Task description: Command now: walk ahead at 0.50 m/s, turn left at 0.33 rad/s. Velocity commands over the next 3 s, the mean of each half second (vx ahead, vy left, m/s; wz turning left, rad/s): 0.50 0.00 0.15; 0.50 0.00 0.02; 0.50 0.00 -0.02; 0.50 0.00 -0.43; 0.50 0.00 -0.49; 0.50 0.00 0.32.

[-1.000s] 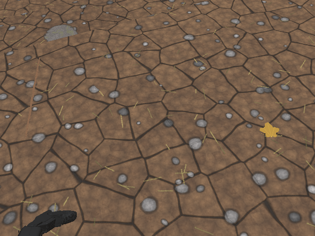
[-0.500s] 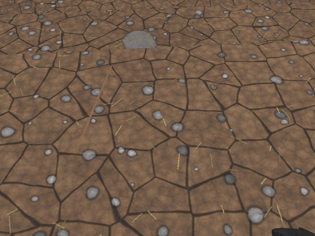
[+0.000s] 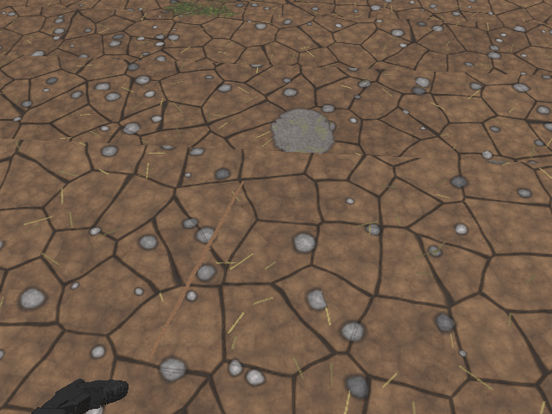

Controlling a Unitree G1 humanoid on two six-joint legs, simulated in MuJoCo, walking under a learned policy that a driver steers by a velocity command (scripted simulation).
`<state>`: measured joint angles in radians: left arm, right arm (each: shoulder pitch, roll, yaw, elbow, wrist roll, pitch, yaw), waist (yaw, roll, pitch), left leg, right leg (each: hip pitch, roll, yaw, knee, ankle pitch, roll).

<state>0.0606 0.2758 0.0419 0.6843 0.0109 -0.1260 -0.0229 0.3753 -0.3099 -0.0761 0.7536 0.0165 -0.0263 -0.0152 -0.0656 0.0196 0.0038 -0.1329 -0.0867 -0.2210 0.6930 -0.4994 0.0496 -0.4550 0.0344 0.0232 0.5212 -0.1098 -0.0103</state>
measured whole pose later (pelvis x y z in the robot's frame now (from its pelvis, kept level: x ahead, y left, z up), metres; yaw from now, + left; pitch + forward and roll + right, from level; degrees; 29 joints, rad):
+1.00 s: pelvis +0.53 +0.03 +0.00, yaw +3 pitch +2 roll +2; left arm 0.01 0.26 0.02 0.73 -0.01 -0.09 -0.05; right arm 0.42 -0.29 -0.06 0.89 0.02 -0.04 0.00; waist -0.08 -0.03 0.02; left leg 0.08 -0.03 0.02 0.31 -0.41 0.01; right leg -0.49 -0.03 -0.01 0.48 -0.03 -0.06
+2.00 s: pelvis +1.08 +0.06 +0.01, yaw -13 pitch +2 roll +2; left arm 0.09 0.20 0.03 0.87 0.06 -0.06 -0.09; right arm 0.50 -0.16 0.00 1.01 -0.10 -0.11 0.03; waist -0.08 -0.02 -0.04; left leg 0.09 0.01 0.29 0.20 -0.32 0.00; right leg -0.69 -0.08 0.00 0.75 0.01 -0.06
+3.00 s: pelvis +1.67 -0.15 -0.18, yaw -14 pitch +2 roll +1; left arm -0.04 0.22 -0.07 0.76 0.06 -0.08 -0.03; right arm 0.47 -0.21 -0.03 0.94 -0.07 -0.10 0.10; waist -0.12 -0.02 -0.04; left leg -0.06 -0.11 -0.13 0.47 -0.43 0.08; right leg -0.52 -0.02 0.01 0.50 0.02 -0.05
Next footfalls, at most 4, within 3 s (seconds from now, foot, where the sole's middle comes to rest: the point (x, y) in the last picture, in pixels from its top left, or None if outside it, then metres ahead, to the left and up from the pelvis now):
0.46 left None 0.40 0.15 -0.76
1.00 right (299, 323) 0.71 -0.07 -0.76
1.52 left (205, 238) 1.01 0.18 -0.76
2.10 right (297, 174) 1.24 -0.11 -0.76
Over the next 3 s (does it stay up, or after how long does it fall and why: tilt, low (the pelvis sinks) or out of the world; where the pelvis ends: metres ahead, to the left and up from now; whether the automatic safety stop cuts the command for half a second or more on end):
stays up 1.67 -0.15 -0.18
